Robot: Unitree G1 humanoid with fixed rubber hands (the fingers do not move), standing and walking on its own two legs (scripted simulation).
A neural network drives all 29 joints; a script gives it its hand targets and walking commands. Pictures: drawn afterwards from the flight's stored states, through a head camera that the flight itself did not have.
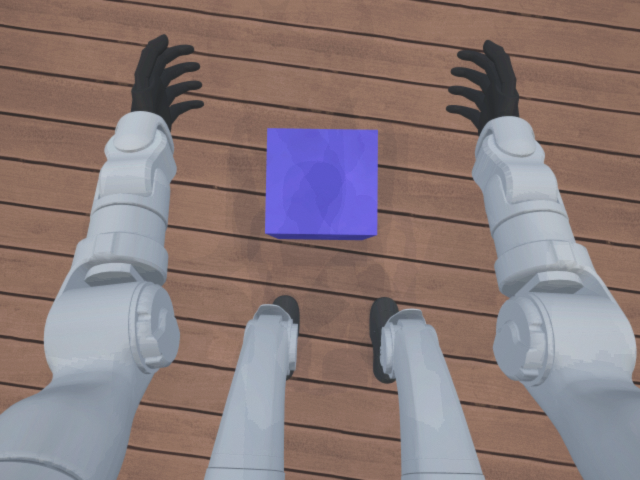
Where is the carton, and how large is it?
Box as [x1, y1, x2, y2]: [265, 128, 377, 239]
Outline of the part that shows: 267,128 265,233 277,238 363,239 376,234 377,130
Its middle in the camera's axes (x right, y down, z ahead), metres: +0.01 -0.10 +0.86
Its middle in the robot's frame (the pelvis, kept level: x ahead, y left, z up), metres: +0.48 +0.03 -0.51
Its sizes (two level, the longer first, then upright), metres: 0.210 0.200 0.250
